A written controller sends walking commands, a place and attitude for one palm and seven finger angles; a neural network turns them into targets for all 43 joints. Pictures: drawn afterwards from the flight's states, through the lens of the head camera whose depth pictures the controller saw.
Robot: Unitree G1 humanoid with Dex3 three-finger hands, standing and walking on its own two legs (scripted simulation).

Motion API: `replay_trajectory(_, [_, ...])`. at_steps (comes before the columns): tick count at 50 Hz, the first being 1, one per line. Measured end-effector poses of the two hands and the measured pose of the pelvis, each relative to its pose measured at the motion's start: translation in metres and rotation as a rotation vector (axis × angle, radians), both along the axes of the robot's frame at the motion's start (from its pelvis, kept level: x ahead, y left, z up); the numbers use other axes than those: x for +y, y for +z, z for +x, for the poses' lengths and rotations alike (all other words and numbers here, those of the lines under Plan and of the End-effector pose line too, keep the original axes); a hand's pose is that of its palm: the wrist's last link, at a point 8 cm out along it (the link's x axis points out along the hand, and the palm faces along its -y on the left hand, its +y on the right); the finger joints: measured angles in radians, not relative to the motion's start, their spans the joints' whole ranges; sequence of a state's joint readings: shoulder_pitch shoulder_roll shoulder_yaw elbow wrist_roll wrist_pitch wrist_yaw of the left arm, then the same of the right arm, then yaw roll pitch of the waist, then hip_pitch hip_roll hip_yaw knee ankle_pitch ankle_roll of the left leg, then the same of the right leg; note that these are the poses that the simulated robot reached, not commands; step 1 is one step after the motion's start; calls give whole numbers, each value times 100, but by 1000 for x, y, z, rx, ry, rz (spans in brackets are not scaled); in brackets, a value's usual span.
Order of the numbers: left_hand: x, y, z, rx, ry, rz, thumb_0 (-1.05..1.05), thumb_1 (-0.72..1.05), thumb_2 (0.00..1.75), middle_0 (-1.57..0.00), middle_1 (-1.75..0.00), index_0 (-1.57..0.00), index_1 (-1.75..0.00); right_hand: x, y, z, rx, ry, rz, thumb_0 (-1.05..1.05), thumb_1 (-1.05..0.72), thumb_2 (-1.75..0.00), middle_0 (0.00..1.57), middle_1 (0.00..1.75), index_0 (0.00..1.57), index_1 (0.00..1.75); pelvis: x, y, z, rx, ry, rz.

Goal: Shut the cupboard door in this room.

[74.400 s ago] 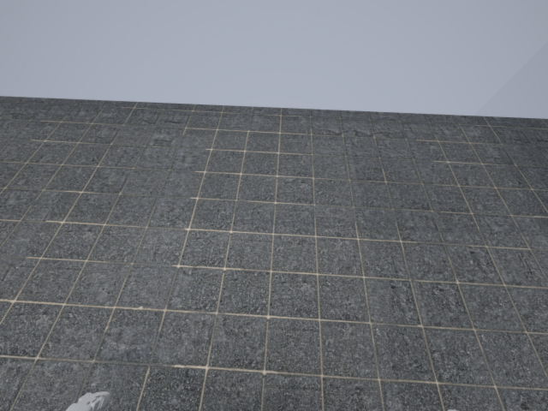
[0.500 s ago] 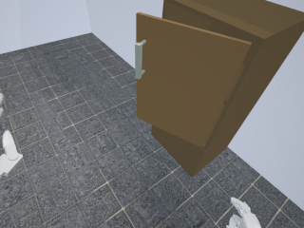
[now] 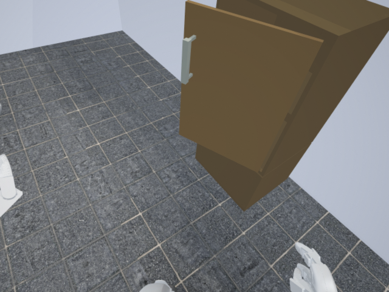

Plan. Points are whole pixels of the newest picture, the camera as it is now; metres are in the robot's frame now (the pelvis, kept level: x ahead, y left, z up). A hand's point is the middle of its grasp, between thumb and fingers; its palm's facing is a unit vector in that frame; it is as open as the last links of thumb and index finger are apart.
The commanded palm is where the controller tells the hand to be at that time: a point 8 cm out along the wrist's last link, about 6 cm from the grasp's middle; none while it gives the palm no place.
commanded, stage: step back with the hand held close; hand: left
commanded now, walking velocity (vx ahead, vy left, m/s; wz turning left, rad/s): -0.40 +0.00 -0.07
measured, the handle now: (188, 60) +0.83 +0.06 +0.05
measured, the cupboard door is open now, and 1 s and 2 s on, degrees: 23 23 23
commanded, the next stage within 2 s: stop stepping back and stand still in 0.18 s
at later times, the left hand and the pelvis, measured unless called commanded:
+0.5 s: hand out of the picture +0.10 +0.27 +0.21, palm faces +0.42 -0.84 -0.33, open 7.4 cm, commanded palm +0.01 +0.31 +0.20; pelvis -0.14 +0.02 +0.00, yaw -2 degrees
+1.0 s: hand out of the picture -0.03 +0.26 +0.20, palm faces +0.18 -0.84 -0.51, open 7.4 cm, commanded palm -0.07 +0.33 +0.20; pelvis -0.26 +0.06 +0.02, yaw -9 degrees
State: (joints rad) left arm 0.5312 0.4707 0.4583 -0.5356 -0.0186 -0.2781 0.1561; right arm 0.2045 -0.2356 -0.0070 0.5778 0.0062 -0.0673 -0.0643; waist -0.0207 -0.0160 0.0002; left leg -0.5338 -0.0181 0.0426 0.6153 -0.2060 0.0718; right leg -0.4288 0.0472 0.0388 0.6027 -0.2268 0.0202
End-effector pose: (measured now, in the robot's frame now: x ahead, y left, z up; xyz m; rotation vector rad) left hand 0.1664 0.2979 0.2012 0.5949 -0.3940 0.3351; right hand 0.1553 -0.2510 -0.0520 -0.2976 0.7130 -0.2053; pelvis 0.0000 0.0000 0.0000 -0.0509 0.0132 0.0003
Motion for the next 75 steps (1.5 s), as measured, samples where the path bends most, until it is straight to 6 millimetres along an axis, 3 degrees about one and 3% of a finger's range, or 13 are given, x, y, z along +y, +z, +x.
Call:
replay_trajectory(8, [29,11,-58,-43,111,-10,2,89,90,-21,-31,-22,-30,26,-4,-19,2,61,36,1,-90,-90,20,30,21,30,3,2,-30,40,73,-53])
replay_trajectory(15, [16,-10,-105,-17,118,-95,2,89,90,-21,-31,-21,-30,52,-13,-32,-50,155,88,1,-90,-90,21,30,21,30,3,-6,-84,59,-28,-9])
replay_trajectory(21, [10,13,-102,-168,-11,-126,2,88,90,-21,-31,-21,-30,53,3,-81,-101,58,76,1,-90,-90,21,30,21,30,14,-3,-105,-26,-48,2])
replay_trajectory(25, [16,13,-104,-97,-38,-125,1,89,90,-21,-31,-21,-30,43,14,-126,-153,-20,79,1,-90,-90,21,30,21,30,20,1,-136,-51,-37,-2])
replay_trajectory(32, [29,2,-182,87,-52,-44,2,89,90,-21,-31,-22,-30,24,8,-230,51,-131,16,1,-90,-90,21,30,21,30,36,13,-173,-27,-126,59])
replay_trajectory(36, [51,3,-192,-48,-33,-81,2,88,90,-22,-31,-22,-30,22,-1,-278,112,-165,-76,1,-90,-90,21,30,21,30,57,4,-187,-20,-153,8])
replay_trajectory(42, [61,-4,-164,-118,-50,-158,2,89,90,-21,-31,-21,-30,55,-17,-322,87,-230,6,1,-91,-90,20,30,20,30,69,-3,-233,-78,-133,8])
replay_trajectory(46, [31,2,-184,-4,-168,-117,2,89,90,-20,-31,-21,-30,81,-7,-341,62,-242,118,1,-90,-90,20,30,21,30,63,13,-247,-54,-163,6])
replay_trajectory(52, [10,24,-242,65,-206,117,2,89,90,-21,-31,-22,-30,83,-25,-342,72,-170,165,1,-90,-90,21,30,21,30,54,6,-265,11,-167,58])
replay_trajectory(58, [53,33,-264,23,31,47,1,88,90,-22,-31,-22,-30,62,-30,-340,130,-148,137,1,-90,-90,21,30,21,30,55,16,-270,-15,-161,72])
replay_trajectory(62, [68,2,-256,104,149,-117,1,89,90,-21,-31,-21,-30,47,-22,-329,81,-156,97,1,-90,-90,21,30,21,30,60,22,-265,-20,-144,86])
replay_trajectory(67, [46,-29,-231,145,62,-239,2,89,90,-20,-31,-21,-30,42,-11,-308,72,-123,16,1,-91,-90,20,30,21,30,66,19,-256,-28,-104,78])
replay_trajectory(75, [45,17,-200,-16,-117,-3,2,88,90,-21,-31,-22,-30,65,7,-263,-40,-131,15,1,-91,-90,20,30,20,30,76,9,-240,-25,-134,72])
